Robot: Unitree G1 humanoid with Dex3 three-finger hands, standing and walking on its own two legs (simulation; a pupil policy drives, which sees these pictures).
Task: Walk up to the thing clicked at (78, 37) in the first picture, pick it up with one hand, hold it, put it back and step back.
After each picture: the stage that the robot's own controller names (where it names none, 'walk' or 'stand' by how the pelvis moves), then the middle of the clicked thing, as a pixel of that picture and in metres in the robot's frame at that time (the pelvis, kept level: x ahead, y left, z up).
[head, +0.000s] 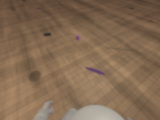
stand; (77, 38) +1.80 +0.39 -0.72
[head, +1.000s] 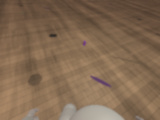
walk; (84, 43) +1.68 +0.14 -0.69
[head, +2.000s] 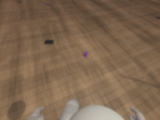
walk; (85, 54) +1.12 +0.13 -0.69
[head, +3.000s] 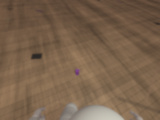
walk; (77, 72) +0.73 +0.19 -0.70
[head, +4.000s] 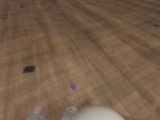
walk; (73, 86) +0.51 +0.21 -0.71
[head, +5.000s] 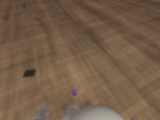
stand; (74, 92) +0.38 +0.21 -0.70
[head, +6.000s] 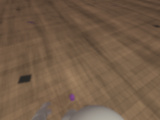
stand; (72, 97) +0.34 +0.21 -0.72
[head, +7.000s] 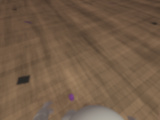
stand; (71, 97) +0.33 +0.23 -0.72
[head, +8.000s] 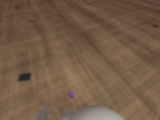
stand; (71, 95) +0.36 +0.22 -0.73
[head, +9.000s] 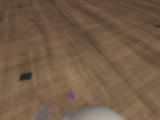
stand; (72, 95) +0.35 +0.21 -0.73
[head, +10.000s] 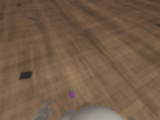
go down; (72, 95) +0.36 +0.21 -0.72
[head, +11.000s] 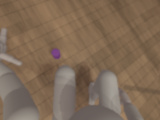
go down; (56, 54) +0.43 +0.27 -0.29
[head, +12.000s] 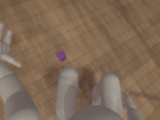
close in; (62, 56) +0.43 +0.26 -0.30
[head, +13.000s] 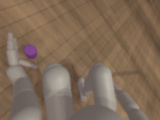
close in; (31, 52) +0.41 +0.30 -0.22
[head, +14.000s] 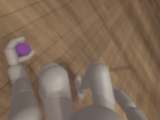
close; (23, 51) +0.40 +0.31 -0.22
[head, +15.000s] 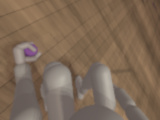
lift; (30, 51) +0.39 +0.29 -0.23
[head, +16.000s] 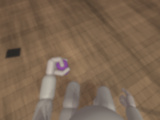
lift; (63, 67) +0.33 +0.20 -0.01
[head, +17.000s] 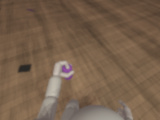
hold; (67, 72) +0.32 +0.18 +0.00
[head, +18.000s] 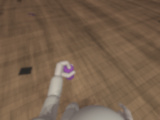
hold; (69, 72) +0.33 +0.17 +0.00
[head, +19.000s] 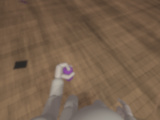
crouch; (68, 73) +0.33 +0.17 -0.05
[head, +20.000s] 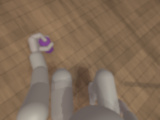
lower; (46, 45) +0.47 +0.27 -0.10
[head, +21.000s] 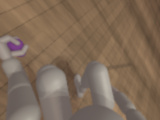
lower; (17, 48) +0.42 +0.32 -0.23
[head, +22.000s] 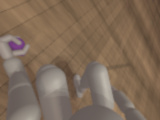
lower; (18, 47) +0.42 +0.32 -0.23
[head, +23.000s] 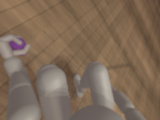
lower; (19, 47) +0.42 +0.32 -0.23
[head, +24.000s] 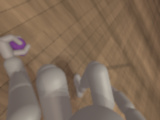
lower; (19, 47) +0.42 +0.32 -0.23
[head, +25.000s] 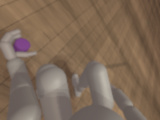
open; (21, 47) +0.41 +0.30 -0.23
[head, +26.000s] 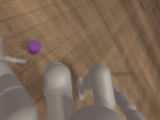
stand; (34, 48) +0.41 +0.30 -0.24
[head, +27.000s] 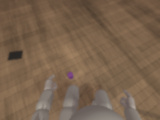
stand; (70, 75) +0.42 +0.22 -0.55
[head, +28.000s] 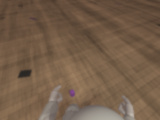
stand; (72, 93) +0.39 +0.20 -0.67
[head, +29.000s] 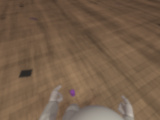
stand; (72, 93) +0.39 +0.21 -0.67
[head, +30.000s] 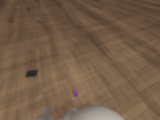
stand; (75, 93) +0.41 +0.19 -0.72
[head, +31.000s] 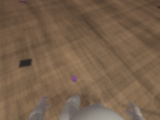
walk; (74, 79) +0.47 +0.20 -0.69
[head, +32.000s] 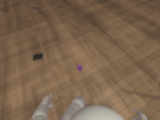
walk; (79, 68) +0.69 +0.23 -0.70
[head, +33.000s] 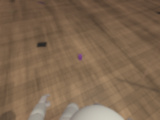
walk; (80, 57) +0.98 +0.19 -0.70
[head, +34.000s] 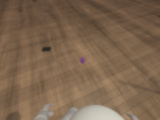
stand; (82, 60) +1.01 +0.19 -0.72
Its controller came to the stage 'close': yes
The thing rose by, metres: 0.71
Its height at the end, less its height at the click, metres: +0.00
